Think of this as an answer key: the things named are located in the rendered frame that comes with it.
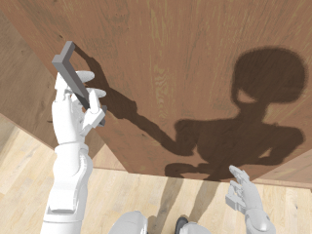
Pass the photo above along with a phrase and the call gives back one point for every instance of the robot right foot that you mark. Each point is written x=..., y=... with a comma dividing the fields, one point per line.
x=179, y=224

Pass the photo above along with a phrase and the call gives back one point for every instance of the robot right forearm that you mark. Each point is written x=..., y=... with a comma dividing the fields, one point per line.
x=258, y=222

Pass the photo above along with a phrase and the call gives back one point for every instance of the robot left hand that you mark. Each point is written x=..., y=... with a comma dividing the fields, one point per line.
x=67, y=111

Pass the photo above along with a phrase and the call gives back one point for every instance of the handle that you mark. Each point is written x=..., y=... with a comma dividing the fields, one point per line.
x=67, y=72

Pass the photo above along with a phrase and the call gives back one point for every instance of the robot right hand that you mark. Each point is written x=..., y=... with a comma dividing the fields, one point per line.
x=247, y=197

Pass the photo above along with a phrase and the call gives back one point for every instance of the wardrobe door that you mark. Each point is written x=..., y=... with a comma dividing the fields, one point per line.
x=298, y=169
x=192, y=86

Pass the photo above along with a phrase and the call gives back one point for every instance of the robot left forearm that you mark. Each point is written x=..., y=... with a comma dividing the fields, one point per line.
x=67, y=200

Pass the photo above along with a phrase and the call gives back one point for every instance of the robot left thigh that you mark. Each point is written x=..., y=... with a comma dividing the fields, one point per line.
x=130, y=223

